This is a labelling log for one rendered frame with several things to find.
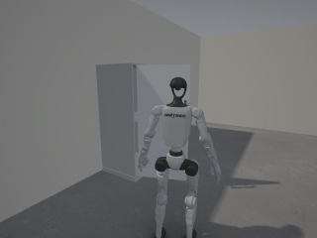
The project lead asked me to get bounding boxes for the left robot upper arm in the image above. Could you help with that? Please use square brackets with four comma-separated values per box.
[145, 105, 164, 138]

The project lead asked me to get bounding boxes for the robot right thigh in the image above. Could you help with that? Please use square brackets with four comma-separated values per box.
[183, 159, 199, 208]

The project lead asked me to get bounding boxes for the robot right hand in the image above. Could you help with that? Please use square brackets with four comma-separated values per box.
[209, 164, 221, 184]

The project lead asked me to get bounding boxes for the fridge door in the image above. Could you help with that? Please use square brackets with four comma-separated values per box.
[136, 64, 191, 180]

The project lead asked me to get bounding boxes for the right robot shin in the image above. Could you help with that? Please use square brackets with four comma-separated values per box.
[185, 196, 197, 238]

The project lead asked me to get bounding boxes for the robot right forearm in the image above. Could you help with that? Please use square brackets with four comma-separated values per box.
[203, 133, 219, 167]

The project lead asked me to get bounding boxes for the robot left hand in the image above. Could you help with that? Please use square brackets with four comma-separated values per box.
[138, 155, 150, 172]

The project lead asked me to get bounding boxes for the right robot upper arm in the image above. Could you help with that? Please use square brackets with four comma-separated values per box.
[190, 106, 210, 144]

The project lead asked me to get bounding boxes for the robot left forearm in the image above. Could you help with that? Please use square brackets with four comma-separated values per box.
[141, 130, 153, 157]

